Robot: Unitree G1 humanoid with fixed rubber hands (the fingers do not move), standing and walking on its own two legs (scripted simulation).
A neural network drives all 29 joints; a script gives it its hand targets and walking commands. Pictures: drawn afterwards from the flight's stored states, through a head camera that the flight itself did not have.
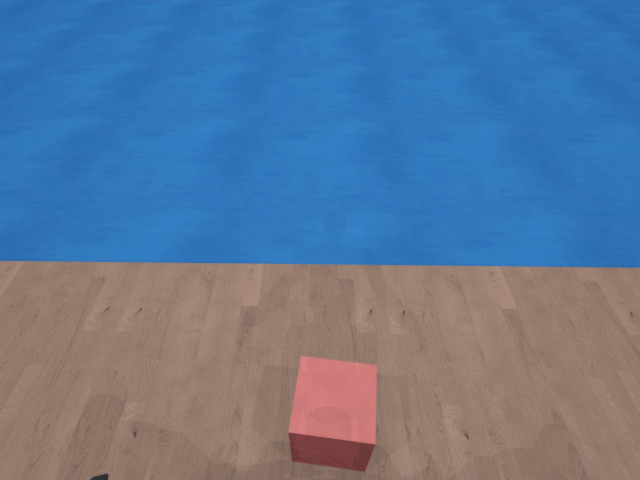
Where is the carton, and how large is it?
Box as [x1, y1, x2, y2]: [288, 356, 376, 471]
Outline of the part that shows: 301,356 288,432 292,460 364,471 374,446 376,365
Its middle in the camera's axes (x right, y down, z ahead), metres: +0.04 +0.50 +1.09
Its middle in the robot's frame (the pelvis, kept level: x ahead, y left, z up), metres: +0.45 -0.03 -0.66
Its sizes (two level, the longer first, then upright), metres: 0.210 0.200 0.250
